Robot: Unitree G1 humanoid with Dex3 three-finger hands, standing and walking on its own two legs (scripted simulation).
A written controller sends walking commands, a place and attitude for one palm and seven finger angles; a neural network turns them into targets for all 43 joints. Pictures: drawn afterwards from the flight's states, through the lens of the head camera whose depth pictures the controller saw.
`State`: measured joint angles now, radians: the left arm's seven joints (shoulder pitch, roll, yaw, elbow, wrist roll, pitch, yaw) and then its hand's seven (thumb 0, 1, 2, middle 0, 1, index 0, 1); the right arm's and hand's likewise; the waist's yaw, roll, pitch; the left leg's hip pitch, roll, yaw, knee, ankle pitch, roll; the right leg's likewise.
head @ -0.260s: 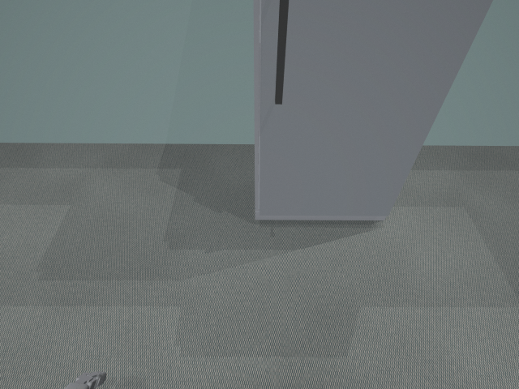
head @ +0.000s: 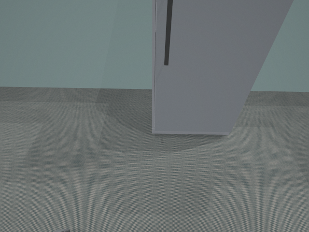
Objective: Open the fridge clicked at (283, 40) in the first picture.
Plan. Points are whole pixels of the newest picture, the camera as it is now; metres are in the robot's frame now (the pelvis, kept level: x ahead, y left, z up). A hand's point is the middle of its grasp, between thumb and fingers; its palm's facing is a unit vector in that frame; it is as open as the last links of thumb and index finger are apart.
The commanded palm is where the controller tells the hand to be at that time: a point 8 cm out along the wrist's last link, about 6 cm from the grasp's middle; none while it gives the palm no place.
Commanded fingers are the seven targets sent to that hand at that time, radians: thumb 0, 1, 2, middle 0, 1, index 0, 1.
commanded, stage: stand and wait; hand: left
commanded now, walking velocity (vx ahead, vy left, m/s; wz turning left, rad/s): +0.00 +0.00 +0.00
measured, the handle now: (168, 26) +0.97 +0.00 +0.14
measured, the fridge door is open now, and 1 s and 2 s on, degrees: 0 0 0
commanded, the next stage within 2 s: look at it before walking up in 0.58 s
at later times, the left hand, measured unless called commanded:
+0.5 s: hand out of the picture +0.05 +0.24 -0.15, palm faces -0.02 -0.94 -0.34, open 7.4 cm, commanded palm none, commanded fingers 0.00 0.90 0.90 -0.20 -0.30 -0.20 -0.30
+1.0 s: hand out of the picture +0.07 +0.24 -0.15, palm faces -0.02 -0.94 -0.34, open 7.4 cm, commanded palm none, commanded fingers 0.00 0.90 0.90 -0.20 -0.30 -0.20 -0.30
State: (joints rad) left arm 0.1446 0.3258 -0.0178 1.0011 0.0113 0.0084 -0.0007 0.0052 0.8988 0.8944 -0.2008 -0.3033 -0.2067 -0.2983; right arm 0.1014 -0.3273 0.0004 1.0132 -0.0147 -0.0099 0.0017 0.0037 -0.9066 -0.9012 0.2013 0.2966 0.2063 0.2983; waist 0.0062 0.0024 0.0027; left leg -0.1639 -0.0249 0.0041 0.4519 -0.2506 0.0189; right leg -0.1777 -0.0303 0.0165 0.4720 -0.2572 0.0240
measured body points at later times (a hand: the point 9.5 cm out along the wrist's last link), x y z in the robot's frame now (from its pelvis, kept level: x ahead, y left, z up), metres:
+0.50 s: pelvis -0.02 -0.01 +0.00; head -0.02 -0.02 +0.45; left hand +0.05 +0.29 -0.13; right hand +0.04 -0.31 -0.13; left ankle +0.00 +0.11 -0.74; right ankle +0.00 -0.13 -0.74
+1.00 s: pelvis -0.01 -0.01 +0.01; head -0.01 -0.01 +0.46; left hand +0.07 +0.28 -0.12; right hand +0.07 -0.31 -0.13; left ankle +0.00 +0.11 -0.74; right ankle +0.00 -0.13 -0.74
